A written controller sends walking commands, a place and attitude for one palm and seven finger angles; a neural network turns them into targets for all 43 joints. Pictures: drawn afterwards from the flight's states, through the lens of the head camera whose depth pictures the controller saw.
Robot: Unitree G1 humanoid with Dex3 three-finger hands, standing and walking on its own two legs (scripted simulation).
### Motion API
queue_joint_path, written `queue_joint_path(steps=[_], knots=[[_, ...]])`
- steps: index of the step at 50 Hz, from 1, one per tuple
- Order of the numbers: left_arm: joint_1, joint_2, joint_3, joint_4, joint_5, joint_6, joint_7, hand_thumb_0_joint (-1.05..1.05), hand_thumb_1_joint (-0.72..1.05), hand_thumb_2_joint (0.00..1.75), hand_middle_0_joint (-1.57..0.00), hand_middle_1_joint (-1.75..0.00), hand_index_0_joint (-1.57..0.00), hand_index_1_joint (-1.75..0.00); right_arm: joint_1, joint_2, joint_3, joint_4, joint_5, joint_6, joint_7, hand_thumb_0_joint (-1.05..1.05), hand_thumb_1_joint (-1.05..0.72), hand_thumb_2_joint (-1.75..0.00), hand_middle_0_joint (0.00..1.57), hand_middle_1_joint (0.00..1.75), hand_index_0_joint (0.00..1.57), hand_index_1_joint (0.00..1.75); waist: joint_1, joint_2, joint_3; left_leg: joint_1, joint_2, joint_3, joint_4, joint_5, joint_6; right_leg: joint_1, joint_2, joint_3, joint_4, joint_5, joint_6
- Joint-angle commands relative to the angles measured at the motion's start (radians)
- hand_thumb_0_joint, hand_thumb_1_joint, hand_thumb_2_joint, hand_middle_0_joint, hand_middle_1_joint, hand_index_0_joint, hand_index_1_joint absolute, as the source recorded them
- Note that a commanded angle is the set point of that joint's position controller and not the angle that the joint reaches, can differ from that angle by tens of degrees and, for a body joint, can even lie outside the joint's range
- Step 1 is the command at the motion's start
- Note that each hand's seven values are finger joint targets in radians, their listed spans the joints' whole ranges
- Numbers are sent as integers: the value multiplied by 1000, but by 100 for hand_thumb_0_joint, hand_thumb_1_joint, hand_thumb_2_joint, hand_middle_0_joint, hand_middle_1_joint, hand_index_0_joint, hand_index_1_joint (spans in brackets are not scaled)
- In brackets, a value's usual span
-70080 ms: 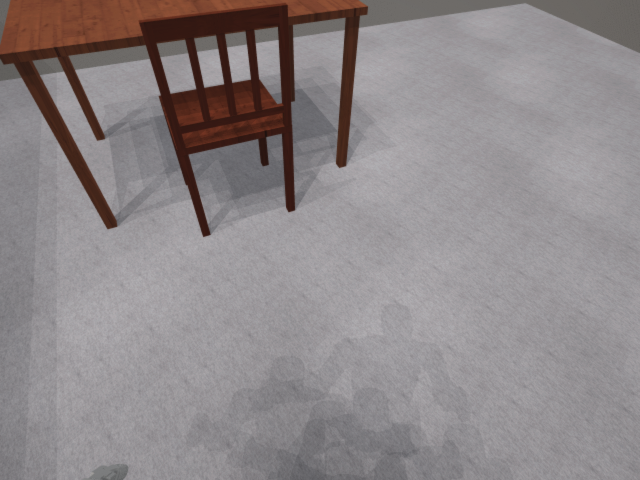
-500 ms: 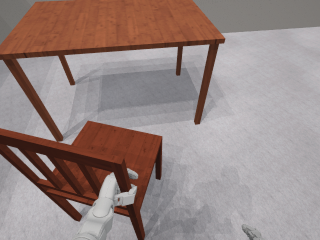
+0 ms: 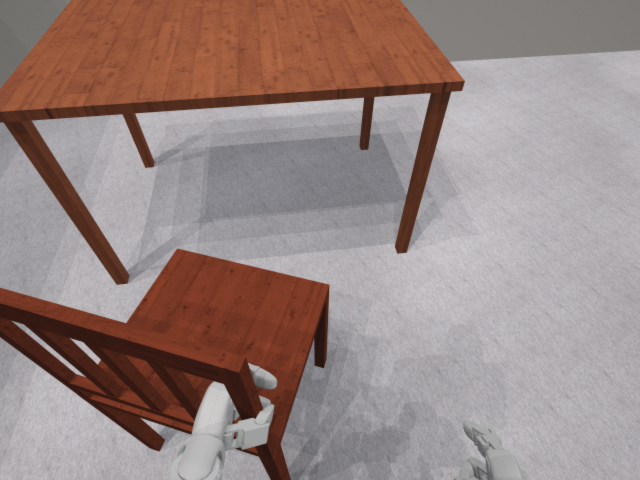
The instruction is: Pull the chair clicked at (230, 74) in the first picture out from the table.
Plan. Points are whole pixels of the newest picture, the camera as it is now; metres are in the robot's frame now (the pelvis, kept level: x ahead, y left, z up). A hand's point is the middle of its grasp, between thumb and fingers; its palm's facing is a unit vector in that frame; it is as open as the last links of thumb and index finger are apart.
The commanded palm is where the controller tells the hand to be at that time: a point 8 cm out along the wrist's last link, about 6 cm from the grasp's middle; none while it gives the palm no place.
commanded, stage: stop walking, hand still on the chair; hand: left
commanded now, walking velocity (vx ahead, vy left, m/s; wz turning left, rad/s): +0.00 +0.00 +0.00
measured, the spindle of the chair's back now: (132, 377) +0.27 +0.31 -0.11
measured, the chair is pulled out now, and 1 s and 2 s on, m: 0.50 0.50 0.50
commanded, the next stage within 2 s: open the thumb and straighten the fingers in 0.22 s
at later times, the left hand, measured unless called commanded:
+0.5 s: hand (258, 414) +0.22 +0.10 -0.07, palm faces -0.06 -1.00 -0.08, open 6.7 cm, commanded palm +0.19 +0.15 -0.06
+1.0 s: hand (247, 409) +0.23 +0.12 -0.08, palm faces -0.02 -0.99 -0.12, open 16.6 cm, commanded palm +0.21 +0.17 -0.06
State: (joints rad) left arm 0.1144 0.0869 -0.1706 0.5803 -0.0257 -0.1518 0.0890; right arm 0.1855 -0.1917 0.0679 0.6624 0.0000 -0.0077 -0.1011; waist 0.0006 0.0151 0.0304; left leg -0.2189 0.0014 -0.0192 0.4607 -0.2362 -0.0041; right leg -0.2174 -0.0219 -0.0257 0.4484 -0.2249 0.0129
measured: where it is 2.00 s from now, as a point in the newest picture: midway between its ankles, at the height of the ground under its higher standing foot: outside the picture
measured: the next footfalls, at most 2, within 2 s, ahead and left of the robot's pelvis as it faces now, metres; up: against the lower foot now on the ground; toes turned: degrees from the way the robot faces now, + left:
none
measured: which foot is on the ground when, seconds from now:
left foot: down 0.00-1.00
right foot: down 0.00-1.00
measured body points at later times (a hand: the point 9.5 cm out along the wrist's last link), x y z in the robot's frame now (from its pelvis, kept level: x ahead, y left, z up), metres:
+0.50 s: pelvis +0.00 -0.01 -0.02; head +0.02 -0.02 +0.43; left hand +0.22 +0.15 -0.06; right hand +0.15 -0.25 -0.11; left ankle +0.01 +0.12 -0.74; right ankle +0.01 -0.13 -0.74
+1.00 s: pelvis +0.02 -0.01 -0.05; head +0.05 -0.03 +0.40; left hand +0.22 +0.17 -0.07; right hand +0.18 -0.25 -0.13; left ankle +0.01 +0.12 -0.74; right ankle +0.01 -0.13 -0.74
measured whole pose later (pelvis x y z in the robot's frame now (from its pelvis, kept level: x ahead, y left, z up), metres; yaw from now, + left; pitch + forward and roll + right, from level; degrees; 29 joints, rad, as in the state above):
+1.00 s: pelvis +0.02 -0.01 -0.05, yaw +1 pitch +11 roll +0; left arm 0.34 0.16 -0.06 0.06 -0.08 0.16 0.00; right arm 0.28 -0.25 0.03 0.46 0.04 -0.10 -0.06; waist -0.04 0.05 -0.14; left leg -0.63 0.00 -0.04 0.91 -0.47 -0.02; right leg -0.63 -0.03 -0.04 0.92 -0.47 -0.01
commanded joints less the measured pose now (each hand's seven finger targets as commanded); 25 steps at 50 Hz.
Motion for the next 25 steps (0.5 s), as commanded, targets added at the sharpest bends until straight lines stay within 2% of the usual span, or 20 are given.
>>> queue_joint_path(steps=[1, 7, 11, 14, 15, 16, 17, 18, 19, 20, 21, 22, 23, 25], knots=[[-125, 61, 20, -229, 18, -40, 14, 0, 90, 90, -50, -145, -50, -145, -49, -124, -56, -137, 5, -36, -16, 0, -90, -90, 20, 30, 20, 30, -15, 7, -203, 113, 69, -35, -41, 298, 21, 39, -55, 22, -59, 248, -23], [-86, 72, 39, -238, 12, -32, 19, 0, 90, 90, -50, -145, -50, -145, -55, -125, -57, -150, 3, -25, -19, 0, -90, -90, 20, 30, 20, 30, -11, -12, -193, 107, 70, -43, -48, 312, 21, 54, -56, 19, -57, 260, -23], [-73, 68, 31, -244, 8, -31, 18, 0, 90, 90, -50, -145, -50, -145, -59, -122, -56, -156, 6, -20, -19, 0, -90, -90, 20, 30, 20, 30, -13, 9, -176, 105, 68, -37, -53, 280, 20, 38, -59, 19, -75, 226, -23], [-79, 70, 39, -232, 9, -28, 22, 0, 90, 90, -50, -145, -50, -145, -59, -123, -57, -157, 5, -17, -17, 0, -90, -90, 20, 30, 20, 30, -10, -13, -172, 86, 68, -44, -56, 250, 20, 50, -60, 23, -79, 197, -24], [-78, 71, 41, -235, 9, -30, 23, 0, 90, 90, -50, -145, -50, -145, -62, -122, -58, -159, 5, -16, -17, 0, -90, -90, 20, 30, 20, 30, -9, -4, -171, 91, 67, -39, -55, 246, 20, 47, -63, 25, -81, 201, -24], [-53, 132, 96, -260, 8, -34, 28, 0, 90, 90, -50, -145, -50, -145, -56, -130, -64, -159, 7, -15, -19, 0, -90, -90, 20, 30, 20, 30, -7, 15, -170, 90, 66, -36, -57, 250, 20, 44, -60, 25, -86, 198, -25], [-11, 25, 30, -210, -38, 5, -11, 0, 78, 84, -50, -145, -50, -145, -24, -151, -91, -176, 54, -28, 30, 0, -90, -90, 20, 30, 20, 30, -65, -95, -172, -9, 17, 10, 9, 145, 13, -46, -27, -30, 18, 151, -20], [-115, 100, 97, -312, -50, -9, -31, 0, 66, 78, -50, -145, -50, -145, -45, -159, -97, -194, 52, -40, 48, 0, -90, -90, 20, 30, 20, 30, -42, -93, -196, -68, 7, 7, 42, 110, 16, -69, -22, -27, 54, 142, -24], [-114, 97, 95, -362, -47, -20, -50, 0, 54, 73, -50, -145, -50, -145, -54, -153, -102, -202, 45, -53, 53, 0, -90, -90, 20, 30, 20, 30, -36, -52, -240, -67, 0, 14, 61, 108, 18, -74, -20, -23, 76, 136, -28], [-91, 98, 87, -383, -47, -23, -60, 0, 42, 67, -50, -145, -50, -145, -58, -148, -102, -215, 46, -68, 59, 0, -90, -90, 20, 30, 20, 30, -37, 18, -232, -86, -5, 17, 86, 71, 16, -114, -18, -23, 98, 89, -30], [-33, 105, 91, -390, -50, -13, -69, 0, 30, 61, -50, -145, -50, -145, -51, -148, -101, -229, 50, -77, 67, 0, -90, -90, 20, 30, 20, 30, -34, 18, -214, -120, -4, 10, 99, 31, 15, -144, -12, -23, 111, 39, -32], [-38, 94, 83, -408, -50, -10, -73, 0, 17, 55, -50, -145, -50, -145, -53, -147, -98, -238, 48, -85, 73, 0, -90, -90, 20, 30, 20, 30, -40, 17, -214, -142, -5, 8, 123, 9, 17, -175, -12, -26, 135, 12, -31], [-25, 94, 83, -427, -45, -5, -76, 0, 5, 49, -50, -145, -50, -145, -49, -149, -100, -250, 46, -92, 76, 0, -90, -90, 20, 30, 20, 30, -37, -7, -237, -162, -6, 5, 148, -2, 21, -192, -10, -26, 160, -1, -30], [41, 84, 75, -456, -39, 22, -78, 0, -19, 37, -50, -145, -50, -145, -44, -152, -101, -275, 46, -103, 83, 0, -90, -90, 20, 30, 20, 30, -29, 5, -257, -201, -7, 3, 184, -4, 21, -223, -7, -28, 204, -6, -32]])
